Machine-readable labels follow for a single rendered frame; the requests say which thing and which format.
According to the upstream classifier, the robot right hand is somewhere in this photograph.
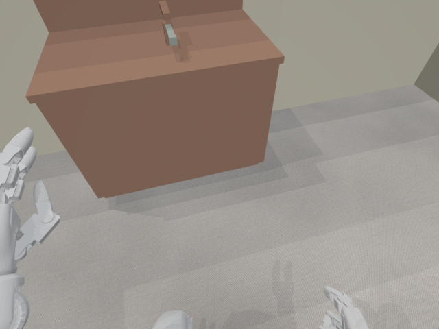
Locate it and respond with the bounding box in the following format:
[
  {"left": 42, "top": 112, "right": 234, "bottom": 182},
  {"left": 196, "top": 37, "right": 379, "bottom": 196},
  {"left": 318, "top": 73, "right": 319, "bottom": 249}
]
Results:
[{"left": 319, "top": 286, "right": 369, "bottom": 329}]

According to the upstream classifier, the counter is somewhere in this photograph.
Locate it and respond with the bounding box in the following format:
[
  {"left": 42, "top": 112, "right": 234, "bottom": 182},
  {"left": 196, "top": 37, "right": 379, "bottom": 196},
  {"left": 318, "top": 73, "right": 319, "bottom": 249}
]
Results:
[{"left": 25, "top": 0, "right": 285, "bottom": 199}]

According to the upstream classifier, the left robot forearm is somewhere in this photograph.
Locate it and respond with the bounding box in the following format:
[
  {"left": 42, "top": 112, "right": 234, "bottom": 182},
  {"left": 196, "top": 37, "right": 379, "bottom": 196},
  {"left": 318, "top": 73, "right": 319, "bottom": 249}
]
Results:
[{"left": 0, "top": 273, "right": 29, "bottom": 329}]

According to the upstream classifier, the tap lever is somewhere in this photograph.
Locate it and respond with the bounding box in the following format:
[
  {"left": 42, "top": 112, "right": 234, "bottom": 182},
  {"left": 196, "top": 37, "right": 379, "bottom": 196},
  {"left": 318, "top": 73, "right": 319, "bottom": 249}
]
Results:
[{"left": 165, "top": 24, "right": 178, "bottom": 46}]

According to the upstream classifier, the robot left hand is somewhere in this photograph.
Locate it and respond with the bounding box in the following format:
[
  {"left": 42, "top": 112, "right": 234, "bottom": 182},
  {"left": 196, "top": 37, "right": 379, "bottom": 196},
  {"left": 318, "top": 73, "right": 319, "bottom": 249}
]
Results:
[{"left": 0, "top": 127, "right": 60, "bottom": 276}]

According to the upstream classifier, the left robot thigh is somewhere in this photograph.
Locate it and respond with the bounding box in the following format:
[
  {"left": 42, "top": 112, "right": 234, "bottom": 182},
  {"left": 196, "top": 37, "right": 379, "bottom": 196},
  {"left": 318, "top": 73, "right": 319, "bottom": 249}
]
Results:
[{"left": 152, "top": 310, "right": 193, "bottom": 329}]

